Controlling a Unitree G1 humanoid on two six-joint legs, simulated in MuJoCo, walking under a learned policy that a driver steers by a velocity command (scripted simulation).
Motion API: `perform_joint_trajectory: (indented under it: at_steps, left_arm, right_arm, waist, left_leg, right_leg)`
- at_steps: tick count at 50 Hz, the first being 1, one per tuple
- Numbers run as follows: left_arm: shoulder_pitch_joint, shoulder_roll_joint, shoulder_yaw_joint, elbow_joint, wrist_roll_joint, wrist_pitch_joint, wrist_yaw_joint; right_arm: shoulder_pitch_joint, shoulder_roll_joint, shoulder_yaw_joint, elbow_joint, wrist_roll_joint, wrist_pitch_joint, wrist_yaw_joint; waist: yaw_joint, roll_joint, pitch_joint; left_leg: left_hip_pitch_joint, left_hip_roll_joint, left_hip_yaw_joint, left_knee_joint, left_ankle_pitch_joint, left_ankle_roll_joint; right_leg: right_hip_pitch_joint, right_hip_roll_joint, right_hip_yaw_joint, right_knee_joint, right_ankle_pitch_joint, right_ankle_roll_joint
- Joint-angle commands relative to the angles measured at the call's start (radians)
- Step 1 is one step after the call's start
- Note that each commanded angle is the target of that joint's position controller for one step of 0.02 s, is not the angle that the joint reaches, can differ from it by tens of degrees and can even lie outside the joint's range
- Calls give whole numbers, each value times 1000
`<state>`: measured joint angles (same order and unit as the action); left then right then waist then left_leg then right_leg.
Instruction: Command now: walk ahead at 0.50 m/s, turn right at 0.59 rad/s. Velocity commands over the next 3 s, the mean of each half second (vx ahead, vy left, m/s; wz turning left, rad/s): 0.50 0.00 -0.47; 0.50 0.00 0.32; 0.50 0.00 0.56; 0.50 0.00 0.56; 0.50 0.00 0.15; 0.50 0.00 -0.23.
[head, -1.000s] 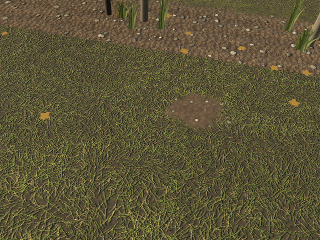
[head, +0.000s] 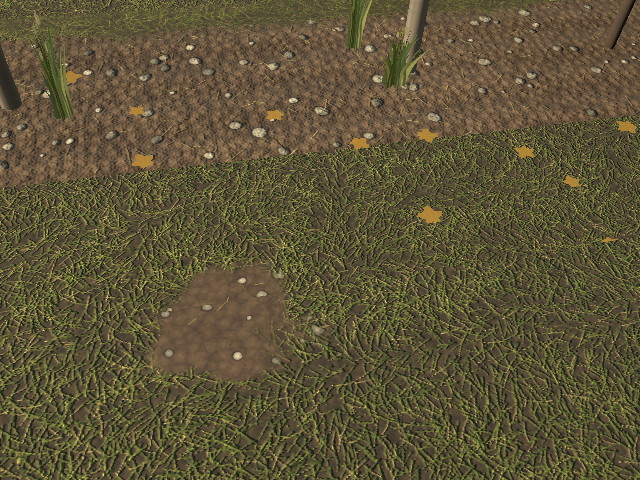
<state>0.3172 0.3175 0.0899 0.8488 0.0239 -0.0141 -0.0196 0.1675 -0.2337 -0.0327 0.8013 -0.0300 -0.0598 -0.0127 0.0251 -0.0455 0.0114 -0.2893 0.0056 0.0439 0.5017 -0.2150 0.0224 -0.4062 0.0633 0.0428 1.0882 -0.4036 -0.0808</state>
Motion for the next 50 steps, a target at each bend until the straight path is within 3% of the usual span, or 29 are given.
perform_joint_trajectory:
  at_steps: [1, 5, 7, 9, 11, 15, 17, 18, 19, 20, 21, 22, 23, 24, 25, 27, 28, 29, 30, 32, 33, 35, 38, 42, 45, 47, 48, 50]
  left_arm:
    - [9, 34, 3, -62, 6, 13, -19]
    - [-99, 20, -5, -113, 3, 30, -27]
    - [-165, 9, -15, -138, -2, 27, -30]
    - [-244, -10, -27, -164, 2, 22, -46]
    - [-297, -14, -33, -187, 3, 22, -53]
    - [-294, 10, -28, -189, 12, 29, -46]
    - [-216, 24, -19, -164, 16, 26, -35]
    - [-77, 29, -10, -116, 23, 14, -26]
    - [97, 82, 10, -62, 35, 0, -12]
    - [89, 184, 27, -72, 12, -8, 2]
    - [122, 174, 25, -72, -25, -5, 11]
    - [56, 135, 13, -63, -23, -10, 18]
    - [3, 80, -3, -65, -14, -18, 15]
    - [-35, 46, -15, -62, -12, -25, 17]
    - [-58, 27, -23, -62, -12, -30, 20]
    - [-37, 31, -23, -33, -8, -48, 21]
    - [-27, 62, -14, -29, 8, -61, 18]
    - [-22, 62, -13, -20, 7, -69, 16]
    - [-19, 54, -16, 4, -5, -86, 16]
    - [-13, 51, -15, 23, -12, -106, 22]
    - [-9, 42, -19, 39, -16, -112, 31]
    - [18, 31, -28, 54, -12, -113, 44]
    - [68, 35, -32, 73, 2, -115, 55]
    - [196, 35, -37, 112, 24, -109, 64]
    - [274, 10, -45, 139, 33, -97, 75]
    - [293, -3, -54, 148, 25, -95, 79]
    - [296, -7, -61, 148, 14, -88, 81]
    - [304, 19, -62, 158, -1, -74, 82]
  right_arm:
    - [81, -106, -31, -15, 8, -15, 0]
    - [138, -123, -41, 16, 22, -34, 10]
    - [149, -125, -42, 25, 23, -34, 11]
    - [150, -134, -42, 34, 19, -31, 9]
    - [182, -155, -46, 48, 23, -28, 3]
    - [231, -190, -58, 73, 6, -11, -2]
    - [237, -202, -57, 87, 5, 4, -4]
    - [233, -198, -53, 94, 10, 14, -5]
    - [234, -169, -41, 78, 9, 19, -5]
    - [303, -53, -14, 20, 10, 17, 25]
    - [232, -165, -45, 23, 6, 16, 16]
    - [176, -174, -49, 15, 31, 9, 18]
    - [179, -153, -42, 33, 43, 5, 19]
    - [179, -146, -43, 50, 30, 14, 22]
    - [212, -133, -41, 66, 12, 32, 24]
    - [235, -122, -45, 81, -2, 65, 28]
    - [251, -120, -50, 86, -1, 75, 35]
    - [224, -116, -53, 81, 6, 79, 40]
    - [144, -121, -65, 55, 18, 74, 44]
    - [110, -102, -65, 44, 21, 69, 54]
    - [79, -94, -63, 37, 10, 69, 56]
    - [57, -82, -63, 34, 4, 71, 58]
    - [27, -95, -68, 32, -8, 71, 62]
    - [-127, -84, -61, -20, -20, 52, 61]
    - [-211, -62, -46, -45, -14, 47, 75]
    - [-267, -36, -30, -55, -9, 48, 82]
    - [-264, -24, -22, -55, -11, 43, 86]
    - [-136, -32, -20, 2, -28, 45, 77]
  waist:
    - [-26, 174, 18]
    - [-25, 139, 8]
    - [-34, 138, 25]
    - [-52, 147, 46]
    - [-68, 151, 50]
    - [-61, 157, 50]
    - [-22, 170, 6]
    - [45, 129, -60]
    - [117, 28, -161]
    - [46, -253, -277]
    - [85, -110, -293]
    - [60, -61, -170]
    - [29, -15, -101]
    - [1, 9, -54]
    - [-25, -4, -33]
    - [-35, -6, -14]
    - [-39, -2, -14]
    - [-39, 5, 9]
    - [-46, 18, 66]
    - [-48, -3, 95]
    - [-43, -11, 81]
    - [-34, 0, 74]
    - [-23, 19, 94]
    - [49, 35, 145]
    - [97, 30, 192]
    - [121, 48, 208]
    - [112, 65, 213]
    - [59, 67, 139]
  left_leg:
    - [187, 256, -251, -290, 119, 97]
    - [221, 253, -95, -310, 339, 114]
    - [214, 238, -30, -330, 337, 115]
    - [196, 213, 39, -331, 353, 104]
    - [233, 232, 64, -327, 347, 109]
    - [287, 265, 114, -241, 491, 105]
    - [320, 261, 145, -84, 745, 96]
    - [282, 240, 177, 107, 792, 82]
    - [96, 209, 191, 384, 579, 57]
    - [-341, 27, 171, 745, -344, -6]
    - [-410, 11, -20, 806, -317, 0]
    - [-414, 55, -54, 789, -231, 12]
    - [-353, 81, -71, 716, -188, 18]
    - [-298, 94, -86, 649, -174, 16]
    - [-239, 96, -102, 604, -162, 11]
    - [-190, 72, -100, 574, -119, 5]
    - [-209, 69, -103, 581, -38, 14]
    - [-247, 71, -114, 565, 18, 15]
    - [-318, 76, -163, 466, 107, 13]
    - [-348, 60, -142, 355, 257, 6]
    - [-318, 47, -127, 294, 354, 2]
    - [-318, 38, -120, 256, 460, 6]
    - [-390, 35, -127, 240, 523, 29]
    - [-565, 31, -99, 195, 514, 49]
    - [-564, 26, -45, 82, 553, 58]
    - [-472, 15, 31, -17, 609, 66]
    - [-387, 12, 56, -85, 623, 75]
    - [-138, -43, 125, -104, 598, 94]
  right_leg:
    - [-244, -100, 29, 47, 99, 30]
    - [-298, -118, 18, -17, 231, 53]
    - [-293, -123, 2, -135, 309, 53]
    - [-235, -116, -48, -274, 394, 45]
    - [-212, -117, -85, -353, 385, 26]
    - [-110, -86, -122, -402, 227, -17]
    - [27, -19, -149, -474, 104, -56]
    - [206, 24, -159, -566, 147, -82]
    - [479, -73, -2, -628, 133, -126]
    - [804, -383, 492, -688, 157, -259]
    - [756, -403, 567, -744, 346, -277]
    - [648, -379, 386, -741, 509, -262]
    - [519, -350, 281, -762, 618, -232]
    - [437, -321, 206, -797, 649, -193]
    - [366, -303, 158, -832, 624, -164]
    - [312, -292, 104, -885, 615, -149]
    - [312, -287, 75, -896, 562, -151]
    - [304, -286, 59, -915, 527, -142]
    - [314, -261, 29, -932, 473, -99]
    - [293, -239, -20, -948, 391, -85]
    - [271, -225, -48, -928, 349, -75]
    - [268, -232, -57, -879, 311, -86]
    - [307, -262, -62, -781, 306, -88]
    - [457, -297, -59, -636, 342, -91]
    - [487, -292, -91, -537, 416, -68]
    - [446, -276, -119, -479, 435, -43]
    - [407, -269, -138, -451, 495, -31]
    - [362, -250, -176, -250, 754, -10]
